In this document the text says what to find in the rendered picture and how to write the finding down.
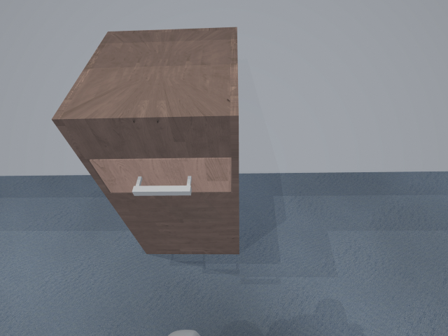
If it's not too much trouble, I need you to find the drawer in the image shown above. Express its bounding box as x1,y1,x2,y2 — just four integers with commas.
90,157,232,193

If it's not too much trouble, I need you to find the handle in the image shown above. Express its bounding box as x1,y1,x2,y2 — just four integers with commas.
132,176,192,196

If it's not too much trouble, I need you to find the cabinet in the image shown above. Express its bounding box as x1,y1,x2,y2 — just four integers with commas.
52,27,239,254

